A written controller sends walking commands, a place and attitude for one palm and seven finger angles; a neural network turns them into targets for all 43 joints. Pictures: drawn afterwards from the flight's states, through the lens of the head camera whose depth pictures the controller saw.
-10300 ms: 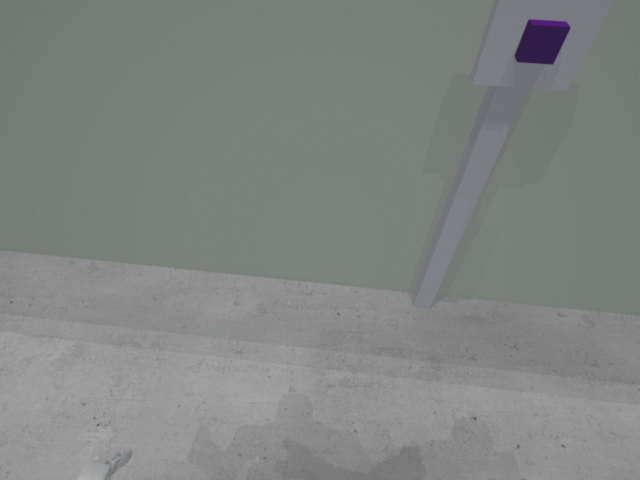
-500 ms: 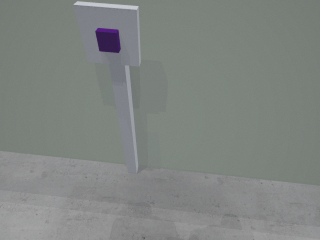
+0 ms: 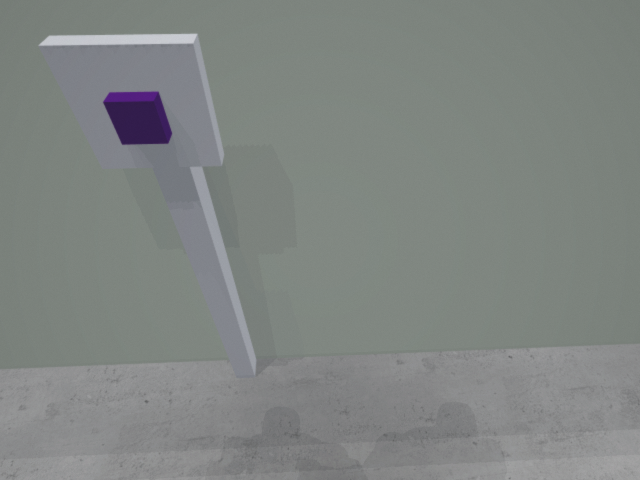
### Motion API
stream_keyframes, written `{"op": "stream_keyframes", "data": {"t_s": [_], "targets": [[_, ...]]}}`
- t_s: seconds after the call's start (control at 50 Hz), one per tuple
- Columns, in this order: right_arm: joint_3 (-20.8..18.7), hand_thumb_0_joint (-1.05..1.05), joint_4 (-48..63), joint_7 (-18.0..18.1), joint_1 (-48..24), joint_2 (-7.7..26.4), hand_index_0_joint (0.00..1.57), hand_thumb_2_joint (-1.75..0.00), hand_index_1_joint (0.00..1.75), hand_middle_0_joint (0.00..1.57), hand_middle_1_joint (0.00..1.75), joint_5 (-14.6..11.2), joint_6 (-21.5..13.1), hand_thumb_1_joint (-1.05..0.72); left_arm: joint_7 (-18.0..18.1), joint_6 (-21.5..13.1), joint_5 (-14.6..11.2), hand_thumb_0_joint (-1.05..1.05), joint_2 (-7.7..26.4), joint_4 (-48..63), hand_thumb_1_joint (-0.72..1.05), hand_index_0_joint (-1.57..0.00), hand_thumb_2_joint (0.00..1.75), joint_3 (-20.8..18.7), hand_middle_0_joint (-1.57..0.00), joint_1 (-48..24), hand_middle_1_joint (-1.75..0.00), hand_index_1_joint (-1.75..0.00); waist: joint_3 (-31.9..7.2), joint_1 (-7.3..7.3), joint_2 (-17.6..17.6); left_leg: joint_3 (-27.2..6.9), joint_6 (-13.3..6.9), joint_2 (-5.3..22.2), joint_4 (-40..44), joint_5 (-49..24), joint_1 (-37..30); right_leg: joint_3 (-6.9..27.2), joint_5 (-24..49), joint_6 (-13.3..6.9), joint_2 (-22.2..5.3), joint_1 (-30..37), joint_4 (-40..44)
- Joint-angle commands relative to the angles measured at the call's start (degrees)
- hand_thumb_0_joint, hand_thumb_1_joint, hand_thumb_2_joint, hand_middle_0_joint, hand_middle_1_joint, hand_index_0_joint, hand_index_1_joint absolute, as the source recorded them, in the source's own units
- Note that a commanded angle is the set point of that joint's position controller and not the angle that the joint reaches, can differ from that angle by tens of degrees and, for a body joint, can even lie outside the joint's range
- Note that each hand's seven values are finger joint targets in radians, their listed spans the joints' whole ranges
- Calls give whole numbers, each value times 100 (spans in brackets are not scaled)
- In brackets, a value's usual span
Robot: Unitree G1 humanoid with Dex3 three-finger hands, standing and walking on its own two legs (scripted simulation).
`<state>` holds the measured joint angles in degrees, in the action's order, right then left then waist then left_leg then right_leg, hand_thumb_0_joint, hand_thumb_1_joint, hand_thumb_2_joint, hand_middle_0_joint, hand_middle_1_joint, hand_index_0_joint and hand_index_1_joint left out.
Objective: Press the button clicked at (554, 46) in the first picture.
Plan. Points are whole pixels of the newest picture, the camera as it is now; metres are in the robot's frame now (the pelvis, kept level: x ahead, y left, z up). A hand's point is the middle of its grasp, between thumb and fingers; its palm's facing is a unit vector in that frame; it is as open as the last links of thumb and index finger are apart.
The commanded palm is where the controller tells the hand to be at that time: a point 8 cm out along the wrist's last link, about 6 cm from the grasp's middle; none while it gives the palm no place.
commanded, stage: come to a stop and stand still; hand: left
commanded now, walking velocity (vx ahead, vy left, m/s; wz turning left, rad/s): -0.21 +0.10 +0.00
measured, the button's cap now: (140, 117) +0.52 +0.25 +0.20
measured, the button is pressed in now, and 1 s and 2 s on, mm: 0 0 0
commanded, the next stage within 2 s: look again from close up in 1.40 s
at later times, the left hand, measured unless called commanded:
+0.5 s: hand out of the picture -0.03 +0.25 -0.17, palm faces +0.09 -0.98 -0.19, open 7.4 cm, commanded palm none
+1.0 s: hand out of the picture -0.06 +0.19 -0.16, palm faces -0.02 -0.97 -0.23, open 7.3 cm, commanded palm none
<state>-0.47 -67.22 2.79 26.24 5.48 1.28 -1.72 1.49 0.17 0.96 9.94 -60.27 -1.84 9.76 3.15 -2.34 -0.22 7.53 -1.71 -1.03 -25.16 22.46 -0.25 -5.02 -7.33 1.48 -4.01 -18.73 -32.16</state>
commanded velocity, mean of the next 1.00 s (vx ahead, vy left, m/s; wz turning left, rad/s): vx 0.04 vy -0.04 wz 0.00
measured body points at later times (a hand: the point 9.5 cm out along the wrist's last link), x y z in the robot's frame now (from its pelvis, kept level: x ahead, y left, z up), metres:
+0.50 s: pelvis -0.06 +0.06 +0.01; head -0.10 +0.08 +0.46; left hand -0.04 +0.30 -0.16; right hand -0.04 -0.18 -0.13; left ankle -0.06 +0.15 -0.73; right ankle +0.01 -0.10 -0.68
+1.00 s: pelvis -0.08 +0.02 +0.01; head -0.08 +0.00 +0.46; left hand -0.05 +0.24 -0.14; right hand -0.15 -0.18 -0.16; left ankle -0.06 +0.15 -0.73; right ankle -0.09 -0.09 -0.73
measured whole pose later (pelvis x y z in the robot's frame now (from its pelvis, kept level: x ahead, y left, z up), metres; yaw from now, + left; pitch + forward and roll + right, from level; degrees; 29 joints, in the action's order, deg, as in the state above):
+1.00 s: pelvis -0.08 +0.02 +0.01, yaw -1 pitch -1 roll +0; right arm -1.6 -67.4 2.0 22.5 7.0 1.1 0.3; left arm 2.4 0.3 0.8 7.9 -65.4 -0.8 15.1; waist -0.2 -2.7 2.0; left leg 4.7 1.3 3.2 -25.6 12.4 11.9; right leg -3.3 -15.3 -0.2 -1.4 -9.6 -26.2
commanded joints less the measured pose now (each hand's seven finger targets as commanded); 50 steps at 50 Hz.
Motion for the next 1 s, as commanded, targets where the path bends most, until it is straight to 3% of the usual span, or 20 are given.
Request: {"op": "stream_keyframes", "data": {"t_s": [0.0, 0.02, 0.04, 0.06, 0.12, 0.22, 0.28, 0.32, 0.34, 0.36, 0.38, 0.4, 0.44, 0.5, 0.62, 0.74, 0.84, 0.88, 0.92, 0.98], "targets": [[-192, 0, 254, -14, 316, 528, 20, -90, 30, 20, 30, -198, 24, -90, 108, -191, -50, 0, 984, -188, 90, -20, 90, -129, -20, 1301, -30, -30, -711, 422, -694, -411, 262, 365, -1261, -120, 1868, 1507, 5201, -1059, -1812, 2326, 422], [-236, 0, 249, 3, 272, 503, 20, -90, 30, 20, 30, -181, 95, -90, 117, -191, -40, 0, 1011, -166, 90, -20, 90, -143, -20, 1291, -30, -30, -739, 420, -616, -447, 279, 247, -1903, 1122, 1826, 1445, 5571, -1424, -2111, 2071, 609], [-240, 0, 271, -2, 133, 484, 20, -90, 30, 20, 30, -181, 179, -90, 144, -226, -23, 0, 995, -134, 90, -20, 90, -188, -20, 1166, -30, -30, -932, 451, -1133, -587, 281, 351, -2564, 1482, 1781, 1643, 5211, -1618, -2106, 1822, 738], [-251, 0, 316, -11, -68, 514, 20, -90, 30, 20, 30, -159, 236, -90, 172, -196, -15, 0, 910, -79, 90, -20, 90, -176, -20, 965, -30, -30, -749, 489, -1102, -782, 270, 378, -2921, 1528, 1802, 1686, 4517, -1624, -2062, 1346, 910], [-291, 0, 337, -85, -98, 397, 20, -90, 30, 20, 30, -123, 357, -90, 211, -83, 42, 0, 855, 186, 90, -20, 90, -208, -20, 356, -30, -30, -548, 286, -662, -781, 296, 337, -3150, 1026, 1884, 1174, 2966, -1311, -1746, 709, 1103], [-370, 0, 602, -221, -211, 477, 20, -90, 30, 20, 30, -39, 478, -90, 166, 41, 108, 0, 963, 475, 90, -20, 90, -333, -20, 25, -30, -30, -417, 258, -1048, -595, 356, 297, -3029, 363, 1810, 1095, -530, -942, -1404, -153, 1752], [-366, 0, 685, -257, -118, 487, 20, -90, 30, 20, 30, -52, 403, -90, 140, 88, 155, 0, 1040, 555, 90, -20, 90, -349, -20, -132, -30, -30, -410, 179, -1333, -375, 329, 249, -2116, 441, 1384, 1123, -1985, -743, -1231, -524, 1965], [-321, 0, 542, -252, 382, 496, 20, -90, 30, 20, 30, -51, 331, -90, 114, 148, 114, 0, 1010, 565, 90, -20, 90, -331, -20, -245, -30, -30, -387, -109, -1226, -177, 281, 140, -747, -80, 390, 961, -2714, -407, -928, -1180, 1764], [-318, 0, 497, -238, 564, 634, 20, -90, 30, 20, 30, -31, 284, -90, 87, 182, 63, 0, 822, 557, 90, -20, 90, -268, -20, -213, -30, -30, -302, -181, -537, -454, 283, 239, 11, -5, 212, 720, -2950, -221, -616, -1447, 1101], [-389, 0, 591, -194, 367, 1046, 20, -90, 30, 20, 30, 42, 205, -90, 54, 216, -21, 0, 454, 599, 90, -20, 90, -192, -20, -38, -30, -30, 54, -134, 1182, -2079, 63, 1164, 1258, 1724, 898, 394, -2811, 15, 17, -1805, -230], [-440, 0, 864, -146, -129, 1391, 20, -90, 30, 20, 30, 73, 193, -90, 43, 248, -39, 0, 257, 639, 90, -20, 90, -177, -20, -45, -30, -30, 695, -66, 2154, -3199, -141, 2117, 2325, 2866, 2410, 257, -2030, 102, 401, -1495, -1374], [-401, 0, 1087, -98, -788, 1459, 20, -90, 30, 20, 30, 100, 185, -90, 14, 273, 4, 0, 366, 570, 90, -20, 90, -237, -20, 71, -30, -30, 1006, 175, 1785, -3302, -316, 2280, 2591, 3033, 3294, 844, -1559, 9, 167, -1011, -1840], [-330, 0, 1164, -70, -1248, 1296, 20, -90, 30, 20, 30, 84, 133, -90, -69, 320, 101, 0, 434, 283, 90, -20, 90, -305, -20, 563, -30, -30, 933, 468, 1133, -2531, -24, 1794, 2325, 2264, 3128, 811, -1066, 42, 363, -1036, -2859], [-313, 0, 1078, -34, -969, 1204, 20, -90, 30, 20, 30, 5, 16, -90, -135, 215, 87, 0, 418, 5, 90, -20, 90, -277, -20, 1078, -30, -30, 603, 424, 574, -1741, 11, 1437, 1931, 991, 1916, 703, -550, 153, 393, -1498, -3335], [-371, 0, 738, 65, -101, 1086, 20, -90, 30, 20, 30, 11, 0, -90, -130, 195, 69, 0, 464, 122, 90, -20, 90, -253, -20, 850, -30, -30, 77, 17, 623, -1926, -374, 1870, 1622, -94, 375, 729, -893, 195, 154, -1779, -2711], [-333, 0, 465, 44, -6, 1050, 20, -90, 30, 20, 30, 40, 33, -90, -129, 161, 21, 0, 99, 67, 90, -20, 90, -68, -20, 610, -30, -30, -25, -108, 858, -1844, -733, 1909, 1390, -925, 538, 411, -1706, 128, 31, -797, -1138], [-288, 0, 297, -15, -286, 953, 20, -90, 30, 20, 30, -26, 82, -90, -38, 31, -36, 0, -76, -338, 90, -20, 90, 31, -20, 1232, -30, -30, -194, 242, 720, -1408, -374, 1421, 867, -1015, 1354, 83, -480, 56, 216, 880, 854], [-217, 0, 282, -62, -249, 580, 20, -90, 30, 20, 30, -98, 81, -90, 50, -66, -39, 0, 220, -437, 90, -20, 90, 40, -20, 1346, -30, -30, -180, 252, -45, -899, 64, 906, 305, -841, 1960, 812, -364, -85, -352, 1540, 1505], [-103, 0, 269, -107, -257, 276, 20, -90, 30, 20, 30, -67, 78, -90, 71, -111, -62, 0, 458, -426, 90, -20, 90, 51, -20, 1118, -30, -30, 193, 157, -498, -501, 270, 519, 193, -678, 1735, 1203, -797, -446, -934, 723, 1784], [-115, 0, 83, -106, -86, 365, 20, -90, 30, 20, 30, -8, 163, -90, 78, -119, -73, 0, 308, -478, 90, -20, 90, 93, -20, 931, -30, -30, 511, 104, -911, -481, 279, 587, 94, -1100, 1213, 1037, -1278, -448, -536, 18, 1909]]}}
